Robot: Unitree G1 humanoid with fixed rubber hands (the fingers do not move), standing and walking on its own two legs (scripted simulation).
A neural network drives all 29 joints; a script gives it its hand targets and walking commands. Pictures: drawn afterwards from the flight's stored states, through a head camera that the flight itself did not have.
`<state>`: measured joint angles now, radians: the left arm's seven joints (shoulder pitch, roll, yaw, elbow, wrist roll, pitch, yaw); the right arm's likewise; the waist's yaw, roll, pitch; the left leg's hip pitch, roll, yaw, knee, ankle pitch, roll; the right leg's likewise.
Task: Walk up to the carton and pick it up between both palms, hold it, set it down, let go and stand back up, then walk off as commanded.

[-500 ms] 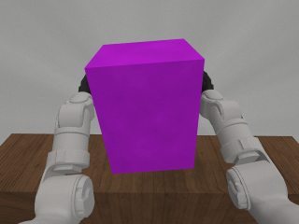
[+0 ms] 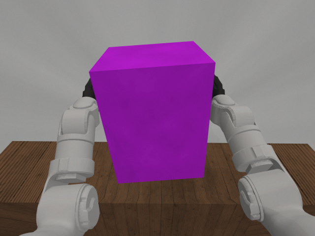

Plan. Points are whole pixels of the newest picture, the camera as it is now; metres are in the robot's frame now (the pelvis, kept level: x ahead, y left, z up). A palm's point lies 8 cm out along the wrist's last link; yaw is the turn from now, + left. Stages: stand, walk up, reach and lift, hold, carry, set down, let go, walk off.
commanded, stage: hold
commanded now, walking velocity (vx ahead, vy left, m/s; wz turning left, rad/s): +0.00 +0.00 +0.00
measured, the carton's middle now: (155, 111) +0.39 -0.01 +0.20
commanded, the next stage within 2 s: none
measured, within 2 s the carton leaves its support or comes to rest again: neither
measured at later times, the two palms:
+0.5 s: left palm (90, 103) +0.38 +0.15 +0.24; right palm (216, 101) +0.38 -0.17 +0.23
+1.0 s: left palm (90, 103) +0.38 +0.15 +0.24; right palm (216, 101) +0.38 -0.17 +0.23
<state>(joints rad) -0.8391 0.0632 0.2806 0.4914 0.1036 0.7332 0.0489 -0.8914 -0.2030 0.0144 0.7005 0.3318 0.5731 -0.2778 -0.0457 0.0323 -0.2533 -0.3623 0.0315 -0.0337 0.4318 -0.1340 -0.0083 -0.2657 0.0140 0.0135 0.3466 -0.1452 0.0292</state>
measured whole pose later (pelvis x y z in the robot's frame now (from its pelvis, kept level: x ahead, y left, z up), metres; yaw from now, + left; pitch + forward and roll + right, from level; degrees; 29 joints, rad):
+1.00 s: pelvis +0.00 +0.00 +0.00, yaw +0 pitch +4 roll -2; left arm -0.84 0.07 0.28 0.49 0.11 0.73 0.05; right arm -0.89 -0.20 0.02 0.70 0.33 0.58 -0.28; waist -0.05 0.03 -0.25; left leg -0.36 0.03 -0.03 0.43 -0.13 -0.01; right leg -0.27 0.01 0.01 0.35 -0.15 0.03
